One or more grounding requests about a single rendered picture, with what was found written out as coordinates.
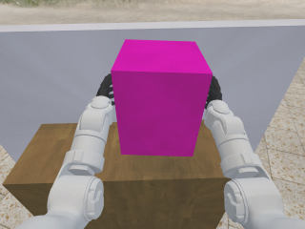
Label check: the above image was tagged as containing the left robot hand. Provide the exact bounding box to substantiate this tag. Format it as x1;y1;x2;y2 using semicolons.
96;73;115;105

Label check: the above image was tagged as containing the robot left upper arm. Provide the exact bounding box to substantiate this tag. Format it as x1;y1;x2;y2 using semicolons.
14;175;104;229

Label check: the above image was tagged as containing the left robot forearm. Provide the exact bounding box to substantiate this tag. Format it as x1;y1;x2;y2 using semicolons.
47;95;113;210

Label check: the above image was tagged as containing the right robot forearm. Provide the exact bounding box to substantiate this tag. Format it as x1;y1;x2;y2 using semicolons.
204;99;284;213

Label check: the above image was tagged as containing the robot right upper arm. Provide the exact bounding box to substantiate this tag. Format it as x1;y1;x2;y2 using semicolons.
224;177;305;229

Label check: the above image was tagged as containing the pedestal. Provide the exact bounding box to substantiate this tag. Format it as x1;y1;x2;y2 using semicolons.
2;119;232;229

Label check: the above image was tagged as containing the right robot hand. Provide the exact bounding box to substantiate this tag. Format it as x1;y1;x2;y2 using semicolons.
205;76;222;110

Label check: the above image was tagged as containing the carton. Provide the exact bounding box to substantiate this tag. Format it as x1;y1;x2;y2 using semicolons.
111;39;213;156

